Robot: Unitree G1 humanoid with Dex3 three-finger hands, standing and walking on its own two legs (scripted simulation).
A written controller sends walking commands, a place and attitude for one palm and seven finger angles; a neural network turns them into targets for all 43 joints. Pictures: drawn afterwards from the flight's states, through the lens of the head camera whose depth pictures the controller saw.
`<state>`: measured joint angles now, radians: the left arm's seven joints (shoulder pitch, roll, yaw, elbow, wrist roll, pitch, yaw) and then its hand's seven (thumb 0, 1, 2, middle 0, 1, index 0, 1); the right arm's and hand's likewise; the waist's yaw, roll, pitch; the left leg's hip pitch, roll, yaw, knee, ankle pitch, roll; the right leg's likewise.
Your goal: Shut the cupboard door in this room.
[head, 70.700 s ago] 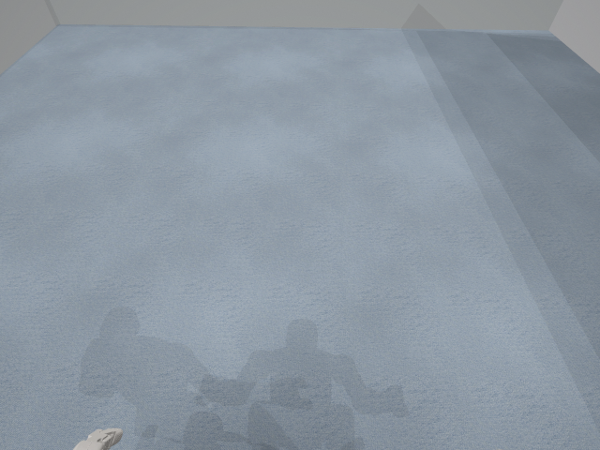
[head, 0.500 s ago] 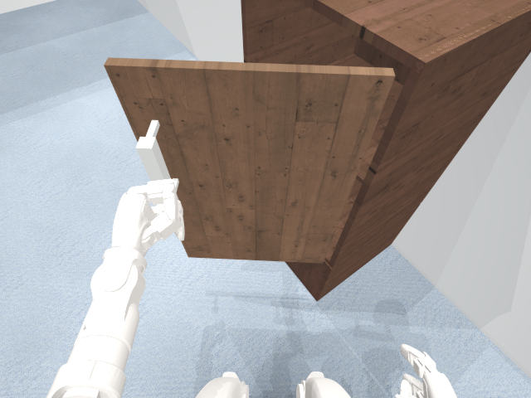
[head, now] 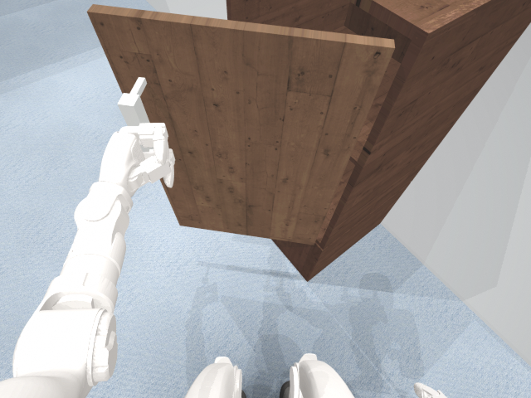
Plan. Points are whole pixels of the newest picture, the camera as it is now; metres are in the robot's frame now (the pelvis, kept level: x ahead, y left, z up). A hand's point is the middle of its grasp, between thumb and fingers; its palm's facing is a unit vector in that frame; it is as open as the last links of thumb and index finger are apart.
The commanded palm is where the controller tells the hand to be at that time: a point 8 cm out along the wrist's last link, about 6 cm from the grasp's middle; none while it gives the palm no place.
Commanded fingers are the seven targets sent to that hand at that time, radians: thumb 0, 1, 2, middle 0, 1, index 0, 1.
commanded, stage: push the door shut along its arc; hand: left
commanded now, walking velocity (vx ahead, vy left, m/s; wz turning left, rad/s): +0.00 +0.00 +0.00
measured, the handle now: (149, 128) +0.52 +0.19 +0.06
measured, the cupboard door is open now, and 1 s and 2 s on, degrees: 44 32 19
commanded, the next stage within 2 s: pull the fist back off the door in 1.24 s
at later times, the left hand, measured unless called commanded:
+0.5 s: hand (200, 136) +0.50 +0.10 +0.07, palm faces -0.34 -0.94 -0.02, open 3.1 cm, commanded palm +0.50 +0.15 +0.07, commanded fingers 0.00 0.90 0.90 -1.30 -1.50 -1.30 -1.50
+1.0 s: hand (219, 119) +0.53 +0.08 +0.07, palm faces -0.40 -0.91 -0.03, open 3.2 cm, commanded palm +0.55 +0.11 +0.07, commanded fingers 0.00 0.90 0.90 -1.30 -1.50 -1.30 -1.50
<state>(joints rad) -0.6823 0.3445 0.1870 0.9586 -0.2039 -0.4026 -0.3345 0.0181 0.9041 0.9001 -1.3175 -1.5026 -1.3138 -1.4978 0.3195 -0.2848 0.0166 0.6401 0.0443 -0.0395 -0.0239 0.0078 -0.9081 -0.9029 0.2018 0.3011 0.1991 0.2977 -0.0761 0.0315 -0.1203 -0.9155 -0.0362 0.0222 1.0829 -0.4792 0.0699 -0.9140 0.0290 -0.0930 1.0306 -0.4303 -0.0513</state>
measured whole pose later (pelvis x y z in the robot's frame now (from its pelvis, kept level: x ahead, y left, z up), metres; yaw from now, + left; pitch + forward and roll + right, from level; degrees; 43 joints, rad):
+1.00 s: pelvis +0.01 +0.00 -0.02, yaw -1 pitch +25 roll -3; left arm -1.11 0.45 0.15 1.25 -0.13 -0.31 -0.42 0.01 0.92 0.96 -1.30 -1.50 -1.30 -1.50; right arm 0.37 -0.29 0.03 0.67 0.01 -0.03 -0.02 0.00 -0.91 -0.90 0.20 0.30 0.20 0.30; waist -0.19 0.05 -0.12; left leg -1.08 -0.02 0.01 1.17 -0.51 0.07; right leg -1.07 0.05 -0.11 1.09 -0.45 -0.06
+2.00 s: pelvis +0.02 -0.02 +0.01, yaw -2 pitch +22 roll +0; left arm -0.83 0.20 0.22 1.10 -0.04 -0.49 0.09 0.02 0.91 0.90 -1.30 -1.50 -1.30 -1.50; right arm 0.42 -0.27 -0.03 0.65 -0.04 0.02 0.08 0.00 -0.91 -0.90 0.20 0.30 0.20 0.30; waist -0.15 0.04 -0.15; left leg -0.92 -0.01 0.04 1.03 -0.49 0.04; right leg -0.95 0.06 -0.06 1.00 -0.44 -0.08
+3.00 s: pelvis +0.03 -0.01 +0.07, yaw -1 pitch +2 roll +0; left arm 0.03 0.25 0.03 0.08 -0.09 -0.11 0.03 0.02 0.90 0.90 -1.16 -1.34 -1.16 -1.34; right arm 0.18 -0.24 0.02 0.54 0.06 0.02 -0.07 0.01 -0.91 -0.90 0.20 0.30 0.20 0.30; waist 0.01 0.05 -0.06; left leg -0.31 -0.04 0.04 0.62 -0.35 0.06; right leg -0.34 0.05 -0.04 0.60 -0.31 -0.05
